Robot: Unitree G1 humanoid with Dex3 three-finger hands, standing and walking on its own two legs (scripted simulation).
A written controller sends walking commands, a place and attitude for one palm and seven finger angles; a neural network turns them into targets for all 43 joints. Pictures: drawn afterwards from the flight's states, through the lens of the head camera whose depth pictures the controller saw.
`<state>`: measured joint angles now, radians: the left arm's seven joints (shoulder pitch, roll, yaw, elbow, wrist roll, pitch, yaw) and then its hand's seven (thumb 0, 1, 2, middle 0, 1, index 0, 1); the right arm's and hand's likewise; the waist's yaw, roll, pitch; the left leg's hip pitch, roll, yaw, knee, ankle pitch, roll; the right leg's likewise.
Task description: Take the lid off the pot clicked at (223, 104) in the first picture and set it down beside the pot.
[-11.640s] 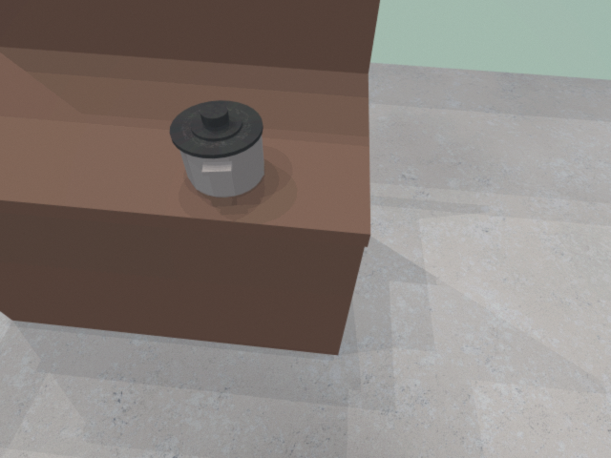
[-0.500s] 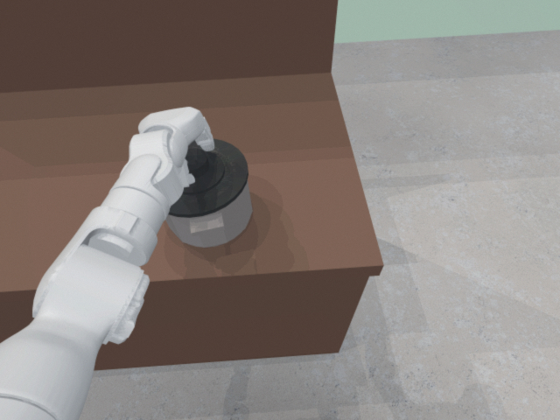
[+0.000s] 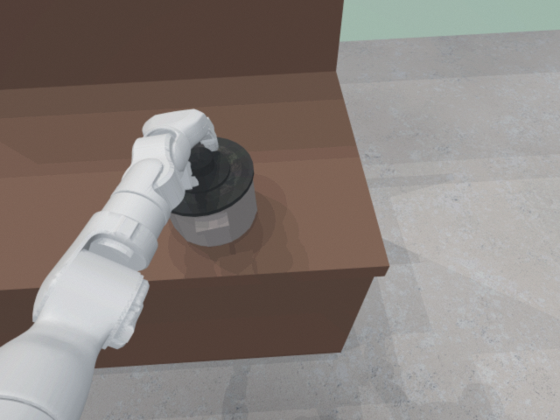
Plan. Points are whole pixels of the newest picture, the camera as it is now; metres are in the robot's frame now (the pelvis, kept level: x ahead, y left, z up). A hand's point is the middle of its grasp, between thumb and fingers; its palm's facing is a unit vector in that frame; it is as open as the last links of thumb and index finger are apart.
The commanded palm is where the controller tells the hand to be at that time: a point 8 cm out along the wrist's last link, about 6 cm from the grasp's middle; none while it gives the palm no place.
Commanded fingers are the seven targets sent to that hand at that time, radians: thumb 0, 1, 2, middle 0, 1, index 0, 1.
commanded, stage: close the fingers and squeeze the knob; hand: left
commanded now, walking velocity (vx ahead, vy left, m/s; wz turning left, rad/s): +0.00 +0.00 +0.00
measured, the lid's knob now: (198, 161) +0.50 +0.12 +0.08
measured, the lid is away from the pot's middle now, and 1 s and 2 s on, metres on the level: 0.00 0.01 0.01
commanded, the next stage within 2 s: lift the lid straight up in 1.32 s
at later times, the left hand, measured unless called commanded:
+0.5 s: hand (191, 167) +0.46 +0.12 +0.10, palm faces -0.35 -0.11 -0.93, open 8.5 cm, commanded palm +0.46 +0.13 +0.16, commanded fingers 0.00 0.22 0.90 -0.64 -1.02 -0.64 -1.02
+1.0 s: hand (191, 167) +0.46 +0.12 +0.10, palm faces -0.34 -0.11 -0.93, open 8.2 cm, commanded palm +0.46 +0.13 +0.16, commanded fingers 0.00 0.42 0.94 -0.73 -1.05 -0.68 -1.01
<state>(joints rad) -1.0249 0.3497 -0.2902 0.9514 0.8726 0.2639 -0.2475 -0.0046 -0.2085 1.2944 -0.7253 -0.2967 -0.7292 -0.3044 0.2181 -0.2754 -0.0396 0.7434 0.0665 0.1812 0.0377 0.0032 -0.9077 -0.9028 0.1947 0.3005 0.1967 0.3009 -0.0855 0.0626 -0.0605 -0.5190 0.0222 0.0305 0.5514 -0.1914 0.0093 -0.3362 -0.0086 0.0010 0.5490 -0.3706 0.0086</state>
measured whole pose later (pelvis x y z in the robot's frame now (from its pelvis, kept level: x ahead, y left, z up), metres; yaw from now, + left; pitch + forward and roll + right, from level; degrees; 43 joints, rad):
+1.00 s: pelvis +0.00 -0.01 +0.00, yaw +0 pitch +8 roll +0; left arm -0.96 0.36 -0.27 0.90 0.86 0.26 -0.25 -0.01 0.20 0.84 -0.62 -0.99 -0.56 -0.94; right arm 0.21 -0.28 -0.04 0.74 0.07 0.19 0.03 0.00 -0.91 -0.90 0.19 0.30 0.20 0.30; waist -0.08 0.07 -0.06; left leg -0.48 0.03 0.03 0.54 -0.19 0.00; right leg -0.31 0.00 0.01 0.54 -0.37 0.00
